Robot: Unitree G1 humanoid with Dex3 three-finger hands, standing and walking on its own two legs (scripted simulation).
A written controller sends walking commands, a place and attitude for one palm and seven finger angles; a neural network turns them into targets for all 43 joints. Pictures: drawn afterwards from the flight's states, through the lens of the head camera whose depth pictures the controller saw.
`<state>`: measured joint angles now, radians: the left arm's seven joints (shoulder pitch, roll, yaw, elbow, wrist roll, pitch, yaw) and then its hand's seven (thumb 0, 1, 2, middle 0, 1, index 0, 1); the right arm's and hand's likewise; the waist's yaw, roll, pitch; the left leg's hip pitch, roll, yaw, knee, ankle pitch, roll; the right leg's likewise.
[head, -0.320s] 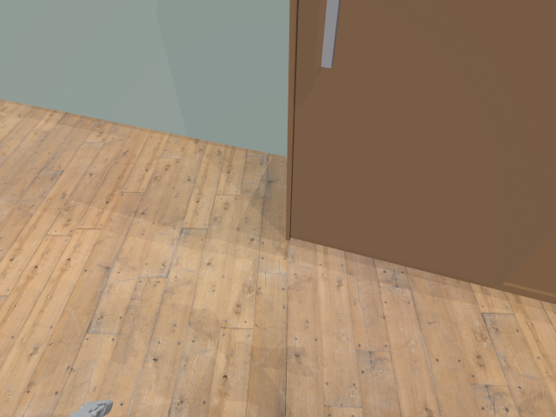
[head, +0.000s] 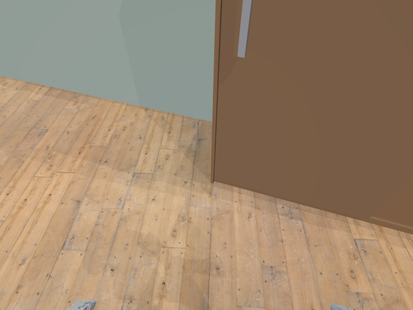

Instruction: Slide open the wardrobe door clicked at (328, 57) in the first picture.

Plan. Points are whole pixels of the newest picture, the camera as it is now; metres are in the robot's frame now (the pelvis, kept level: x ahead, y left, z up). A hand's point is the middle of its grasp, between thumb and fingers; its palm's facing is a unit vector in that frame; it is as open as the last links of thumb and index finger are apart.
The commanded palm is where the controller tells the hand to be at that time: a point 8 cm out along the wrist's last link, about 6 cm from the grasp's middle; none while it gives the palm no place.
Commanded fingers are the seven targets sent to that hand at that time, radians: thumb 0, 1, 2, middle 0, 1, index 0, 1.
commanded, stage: stand and wait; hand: left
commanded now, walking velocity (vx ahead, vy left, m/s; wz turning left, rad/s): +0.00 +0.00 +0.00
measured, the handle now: (248, 7) +0.90 -0.07 +0.22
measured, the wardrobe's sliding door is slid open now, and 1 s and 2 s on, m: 0.00 0.00 0.00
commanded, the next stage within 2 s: look at it before walking up in 0.52 s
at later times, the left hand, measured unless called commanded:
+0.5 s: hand out of the picture +0.06 +0.25 -0.15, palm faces -0.03 -0.94 -0.35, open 7.4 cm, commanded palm none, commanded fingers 0.00 0.90 0.90 -0.20 -0.30 -0.20 -0.30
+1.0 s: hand out of the picture +0.06 +0.24 -0.15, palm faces -0.03 -0.94 -0.34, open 7.4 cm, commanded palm none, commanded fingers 0.00 0.90 0.90 -0.20 -0.30 -0.20 -0.30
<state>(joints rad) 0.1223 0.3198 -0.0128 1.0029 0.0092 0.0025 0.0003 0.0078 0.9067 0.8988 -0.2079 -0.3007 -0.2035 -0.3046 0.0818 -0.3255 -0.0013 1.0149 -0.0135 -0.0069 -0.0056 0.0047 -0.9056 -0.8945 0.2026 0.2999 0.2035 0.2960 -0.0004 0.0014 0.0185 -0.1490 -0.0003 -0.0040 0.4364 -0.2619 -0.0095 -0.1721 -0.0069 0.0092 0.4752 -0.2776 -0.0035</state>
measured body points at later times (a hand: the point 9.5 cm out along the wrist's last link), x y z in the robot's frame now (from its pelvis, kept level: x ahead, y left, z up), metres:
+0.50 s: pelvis -0.02 +0.00 +0.00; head -0.01 -0.01 +0.45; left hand +0.06 +0.30 -0.12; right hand +0.05 -0.30 -0.13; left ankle -0.02 +0.13 -0.74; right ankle -0.01 -0.12 -0.74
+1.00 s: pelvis -0.02 +0.00 +0.01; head -0.01 -0.01 +0.45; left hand +0.06 +0.29 -0.12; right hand +0.06 -0.30 -0.13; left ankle -0.02 +0.13 -0.74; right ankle -0.01 -0.12 -0.74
